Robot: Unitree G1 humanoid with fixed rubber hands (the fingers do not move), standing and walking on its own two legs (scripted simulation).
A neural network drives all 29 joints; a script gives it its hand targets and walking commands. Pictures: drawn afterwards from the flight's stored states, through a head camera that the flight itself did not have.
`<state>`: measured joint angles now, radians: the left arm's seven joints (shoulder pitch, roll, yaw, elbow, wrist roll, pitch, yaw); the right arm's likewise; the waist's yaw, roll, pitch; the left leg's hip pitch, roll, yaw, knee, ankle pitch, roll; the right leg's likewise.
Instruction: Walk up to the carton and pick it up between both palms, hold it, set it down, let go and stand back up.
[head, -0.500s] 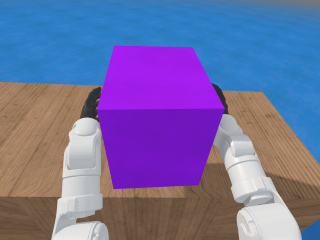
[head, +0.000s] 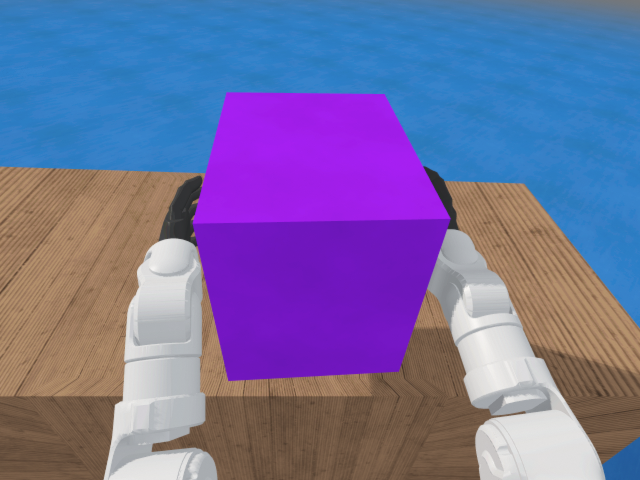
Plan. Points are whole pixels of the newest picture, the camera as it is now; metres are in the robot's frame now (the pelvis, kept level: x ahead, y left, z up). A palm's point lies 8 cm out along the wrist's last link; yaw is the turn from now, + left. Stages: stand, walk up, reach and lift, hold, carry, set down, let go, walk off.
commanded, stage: hold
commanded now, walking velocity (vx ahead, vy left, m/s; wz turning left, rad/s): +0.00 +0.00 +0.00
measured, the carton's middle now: (310, 229) +0.40 +0.00 +0.15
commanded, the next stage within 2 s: none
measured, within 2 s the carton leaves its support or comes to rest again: neither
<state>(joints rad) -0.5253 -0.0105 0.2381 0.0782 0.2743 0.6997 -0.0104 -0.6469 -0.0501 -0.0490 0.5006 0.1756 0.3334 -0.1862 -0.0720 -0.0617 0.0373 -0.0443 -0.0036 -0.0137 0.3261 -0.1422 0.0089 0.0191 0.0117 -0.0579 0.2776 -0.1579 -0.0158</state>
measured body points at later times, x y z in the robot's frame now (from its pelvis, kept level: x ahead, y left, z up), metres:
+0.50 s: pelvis +0.00 +0.00 +0.00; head -0.05 +0.03 +0.45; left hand +0.37 +0.16 +0.18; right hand +0.37 -0.15 +0.18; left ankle +0.03 +0.11 -0.75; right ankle +0.01 -0.11 -0.75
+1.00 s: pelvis +0.00 +0.00 +0.00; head -0.04 +0.03 +0.45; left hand +0.37 +0.16 +0.17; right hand +0.37 -0.15 +0.18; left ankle +0.03 +0.11 -0.75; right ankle +0.01 -0.11 -0.75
